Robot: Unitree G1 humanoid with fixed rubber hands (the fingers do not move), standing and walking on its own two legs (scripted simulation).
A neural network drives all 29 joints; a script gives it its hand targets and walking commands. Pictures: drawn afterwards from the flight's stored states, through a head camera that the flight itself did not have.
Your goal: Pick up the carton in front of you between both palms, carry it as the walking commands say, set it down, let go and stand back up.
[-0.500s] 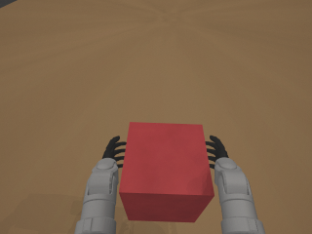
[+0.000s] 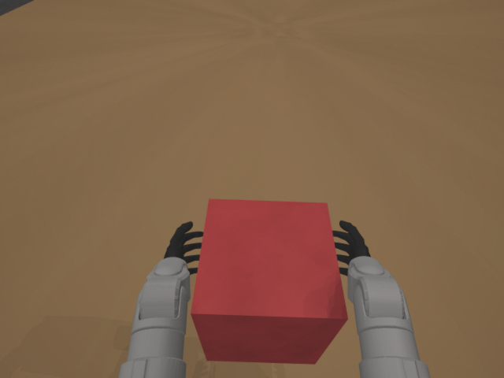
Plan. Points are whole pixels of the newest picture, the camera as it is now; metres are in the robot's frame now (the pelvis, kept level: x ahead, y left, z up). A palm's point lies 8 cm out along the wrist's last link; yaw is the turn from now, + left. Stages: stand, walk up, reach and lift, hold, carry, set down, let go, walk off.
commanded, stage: carry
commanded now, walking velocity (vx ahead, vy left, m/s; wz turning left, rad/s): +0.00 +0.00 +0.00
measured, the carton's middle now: (264, 285) +0.30 +0.00 -0.04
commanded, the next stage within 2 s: hold in 0.30 s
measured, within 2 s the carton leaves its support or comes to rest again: neither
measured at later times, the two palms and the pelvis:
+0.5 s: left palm (163, 283) +0.26 +0.16 +0.04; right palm (351, 274) +0.27 -0.14 +0.04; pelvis -0.02 +0.00 +0.01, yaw +3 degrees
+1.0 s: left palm (177, 289) +0.24 +0.14 +0.05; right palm (369, 271) +0.27 -0.16 +0.05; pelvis -0.03 -0.04 +0.01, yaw +6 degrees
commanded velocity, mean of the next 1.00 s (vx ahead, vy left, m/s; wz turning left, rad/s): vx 0.00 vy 0.00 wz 0.00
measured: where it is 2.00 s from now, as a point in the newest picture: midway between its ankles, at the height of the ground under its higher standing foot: outside the picture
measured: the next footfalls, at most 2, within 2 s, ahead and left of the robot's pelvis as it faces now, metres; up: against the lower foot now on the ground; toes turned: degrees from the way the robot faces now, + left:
none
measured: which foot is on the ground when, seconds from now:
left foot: down 0.00-1.00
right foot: down 0.00-1.00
